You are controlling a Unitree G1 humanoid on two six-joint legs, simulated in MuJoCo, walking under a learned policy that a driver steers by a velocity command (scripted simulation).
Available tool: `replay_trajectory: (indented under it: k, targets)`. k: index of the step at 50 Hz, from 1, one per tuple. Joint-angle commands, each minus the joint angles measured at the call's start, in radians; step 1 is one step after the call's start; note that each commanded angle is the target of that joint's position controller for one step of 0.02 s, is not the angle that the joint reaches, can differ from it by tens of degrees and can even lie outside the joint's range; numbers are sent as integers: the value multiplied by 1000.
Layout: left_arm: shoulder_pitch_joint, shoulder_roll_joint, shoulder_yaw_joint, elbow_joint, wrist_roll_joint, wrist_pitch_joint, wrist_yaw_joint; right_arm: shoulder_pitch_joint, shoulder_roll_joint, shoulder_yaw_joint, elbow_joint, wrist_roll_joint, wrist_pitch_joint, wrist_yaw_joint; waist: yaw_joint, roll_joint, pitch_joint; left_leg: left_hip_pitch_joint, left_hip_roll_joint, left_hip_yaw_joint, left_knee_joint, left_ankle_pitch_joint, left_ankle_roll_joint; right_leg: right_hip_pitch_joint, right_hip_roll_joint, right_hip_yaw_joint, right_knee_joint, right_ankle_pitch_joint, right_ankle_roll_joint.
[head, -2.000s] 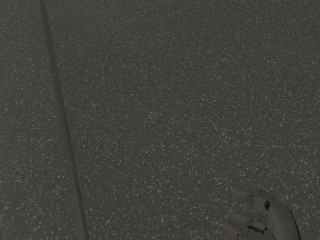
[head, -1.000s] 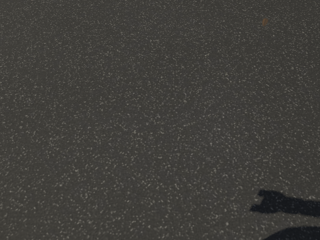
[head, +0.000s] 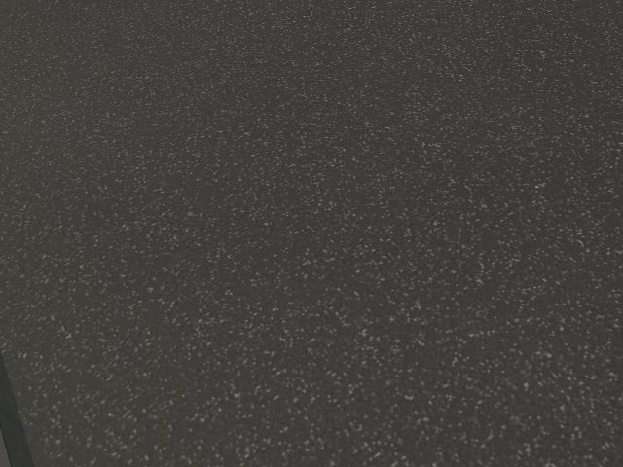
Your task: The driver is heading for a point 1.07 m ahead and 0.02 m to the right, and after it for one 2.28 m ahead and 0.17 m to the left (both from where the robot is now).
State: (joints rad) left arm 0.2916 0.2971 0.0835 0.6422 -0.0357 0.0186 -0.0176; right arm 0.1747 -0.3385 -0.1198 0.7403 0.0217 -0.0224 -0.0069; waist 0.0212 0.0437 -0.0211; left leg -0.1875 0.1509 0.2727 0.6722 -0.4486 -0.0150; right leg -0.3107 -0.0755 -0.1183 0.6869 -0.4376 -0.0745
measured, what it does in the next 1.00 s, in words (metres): walks ahead: left foot, then right foot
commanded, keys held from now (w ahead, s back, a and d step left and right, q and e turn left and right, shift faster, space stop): w+e+shift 0.26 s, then w+q+shift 0.74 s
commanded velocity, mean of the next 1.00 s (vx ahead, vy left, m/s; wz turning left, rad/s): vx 0.90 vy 0.00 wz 0.07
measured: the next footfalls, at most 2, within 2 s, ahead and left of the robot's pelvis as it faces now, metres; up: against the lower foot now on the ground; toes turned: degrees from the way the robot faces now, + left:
left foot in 0.40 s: +0.49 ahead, -0.03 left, +0.00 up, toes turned -19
right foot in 0.82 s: +0.82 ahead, -0.31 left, +0.00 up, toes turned +0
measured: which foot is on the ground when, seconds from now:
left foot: up 0.00-0.38, down 0.40-0.84, up 0.86-1.00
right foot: down 0.00-0.42, up 0.44-0.80, down 0.82-1.00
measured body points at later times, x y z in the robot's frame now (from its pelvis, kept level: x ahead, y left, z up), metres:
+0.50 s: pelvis +0.36 -0.06 -0.01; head +0.38 -0.07 +0.44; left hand +0.50 +0.19 -0.13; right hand +0.38 -0.37 -0.12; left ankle +0.45 -0.01 -0.72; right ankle +0.12 -0.11 -0.60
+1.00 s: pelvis +0.80 -0.18 +0.02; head +0.82 -0.18 +0.47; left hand +0.87 +0.12 -0.09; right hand +0.93 -0.47 -0.09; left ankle +0.73 -0.09 -0.61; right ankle +0.78 -0.31 -0.72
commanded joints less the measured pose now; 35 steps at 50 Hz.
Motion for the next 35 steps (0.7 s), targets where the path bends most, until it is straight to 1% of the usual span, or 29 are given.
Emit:
replay_trajectory:
  k: [1, 2, 3, 4, 5, 6, 8, 11, 13, 15, 16, 17, 18, 19, 20, 21, 22, 23, 24, 25, 26, 27, 28, 29, 30, 31, 32, 34, 35]
  targets:
    - [306, 244, 56, 23, 73, -14, -7, -271, 53, 47, -224, -102, -33, 42, 151, -461, 6, -829, -210, -219, 642, -178, 13, 495, -225, 906, -511, -103, -229]
    - [220, 227, 55, -15, 83, -17, -11, -267, 4, 40, -216, -112, -38, 53, 116, -251, 59, -912, -121, -301, 704, -79, 16, 505, -283, 878, -536, -174, -248]
    - [200, 204, 46, -10, 74, -24, -10, -250, -32, 37, -193, -102, -48, 61, 95, -146, 68, -872, -82, -311, 661, 25, 24, 453, -262, 777, -493, -156, -234]
    - [183, 180, 37, -1, 69, -30, -12, -197, -59, 32, -159, -96, -50, 62, 58, -63, 84, -798, -59, -306, 592, 111, 18, 405, -206, 665, -482, -103, -202]
    - [170, 164, 26, 6, 54, -42, -9, -171, -64, 33, -146, -101, -43, 66, 37, -79, 97, -723, -52, -302, 523, 163, 7, 341, -153, 601, -507, -71, -181]
    - [161, 151, 18, 15, 47, -54, -8, -159, -68, 36, -135, -97, -31, 69, 26, -107, 100, -668, -57, -296, 480, 206, -5, 305, -119, 556, -536, -34, -168]
    - [201, 155, 16, 52, 40, -74, -8, -185, -56, 46, -138, -85, -8, 67, 28, -101, 123, -661, -82, -267, 408, 250, -25, 302, -82, 500, -552, 136, -174]
    - [239, 158, 19, 91, 37, -81, -1, -278, -25, 68, -169, -67, -6, 63, 48, -103, 127, -644, -119, -242, 244, 300, -44, 309, -41, 443, -525, 357, -181]
    - [239, 161, 20, 104, 38, -82, 5, -345, -9, 82, -197, -55, -13, 64, 67, -146, 131, -565, -138, -235, 114, 346, -44, 274, -29, 435, -519, 435, -175]
    - [236, 153, 13, 132, 30, -95, 14, -352, -3, 90, -200, -54, -18, 67, 68, -180, 130, -450, -137, -194, -2, 407, -2, 282, -65, 406, -582, 544, -158]
    - [219, 156, 9, 143, 30, -101, 13, -325, -12, 87, -191, -53, -20, 64, 53, -181, 127, -368, -149, -173, -46, 419, 33, 289, -73, 374, -585, 654, -136]
    - [203, 179, 11, 151, 34, -108, 11, -264, -34, 77, -172, -53, -20, 55, 22, -189, 93, -271, -184, -150, -57, 388, 65, 320, -78, 340, -529, 903, -111]
    - [203, 209, 17, 165, 47, -112, 10, -150, -67, 62, -142, -49, -17, 40, -31, -204, 19, -160, -230, -129, -33, 311, 91, 371, -78, 306, -399, 1165, -91]
    - [171, 230, 26, 174, 68, -104, 14, 76, -98, 44, -79, -40, -14, 23, -146, -213, -81, 36, -272, -111, -18, 225, 112, 355, -72, 264, -161, 1325, -76]
    - [120, 215, 23, 173, 82, -99, 20, 319, -134, 25, -7, -40, -11, 5, -270, -170, -163, 277, -217, -170, -8, 157, 134, 208, -40, 228, 155, 1240, -58]
    - [124, 96, -6, 138, 64, -107, 12, 463, -239, -4, 31, -62, -18, -7, -283, 110, -256, 472, -23, -539, -110, -248, 215, -67, 118, 193, 637, 706, -18]
    - [185, 17, -34, 107, 56, -130, -12, 400, -246, 1, 56, -54, -22, 12, -150, 371, -270, 486, 114, -1190, -430, -415, 281, -300, 268, 296, 787, 25, -16]
    - [143, 62, -37, 101, 67, -132, -9, 202, -172, 11, 18, -53, -24, 27, -70, 227, -98, 373, 121, -1237, -474, -424, 317, -411, 165, 278, 816, 100, -36]
    - [56, 101, -39, 99, 78, -136, -10, 158, -106, 19, 10, -46, -31, 31, -71, 44, -50, 252, 102, -1101, -452, -311, 330, -380, 111, 260, 779, 178, -33]
    - [-19, 104, -44, 77, 93, -135, -10, 173, -77, 27, 30, -45, -36, 31, -62, -39, -2, 139, 59, -985, -447, -198, 314, -347, 74, 251, 685, 183, -25]
    - [-61, 94, -50, 49, 109, -127, -9, 191, -42, 42, 60, -47, -41, 27, -34, -42, 38, 43, 12, -899, -449, -111, 298, -317, 52, 247, 612, 168, -5]
    - [-72, 78, -60, 37, 120, -114, -11, 203, -34, 49, 83, -47, -46, 23, -9, -5, 65, -19, -20, -840, -455, -62, 301, -299, 35, 243, 550, 139, 19]
    - [-92, 65, -69, 20, 121, -104, -12, 223, -42, 48, 99, -43, -54, 21, 1, 21, 89, -60, -42, -801, -471, -19, 312, -303, 21, 233, 492, 110, 38]
    - [-126, 60, -77, 1, 122, -97, -14, 240, -54, 47, 105, -38, -61, 18, 4, 19, 111, -96, -45, -779, -493, 15, 323, -316, 7, 216, 432, 94, 59]
    - [-180, 57, -86, -24, 118, -96, -16, 249, -66, 44, 102, -37, -66, 15, 0, 8, 133, -127, -43, -763, -522, 55, 332, -328, -6, 197, 356, 127, 82]
    - [-250, 57, -94, -53, 109, -99, -21, 253, -75, 39, 96, -36, -69, 12, -14, 0, 151, -166, -52, -740, -557, 91, 329, -310, -8, 175, 260, 193, 101]
    - [-310, 48, -104, -74, 99, -103, -29, 245, -82, 33, 88, -33, -70, 12, -26, -1, 162, -209, -78, -703, -579, 122, 308, -250, 0, 157, 148, 277, 112]
    - [-381, 26, -116, -98, 80, -106, -38, 243, -103, 20, 81, -22, -72, 19, -59, 2, 151, -255, -103, -658, -601, 242, 266, -96, 34, 121, -14, 433, 121]
    - [-392, 30, -113, -102, 74, -106, -36, 261, -114, 16, 85, -14, -74, 24, -73, 0, 133, -231, -91, -663, -595, 336, 253, -46, 48, 114, -45, 498, 118]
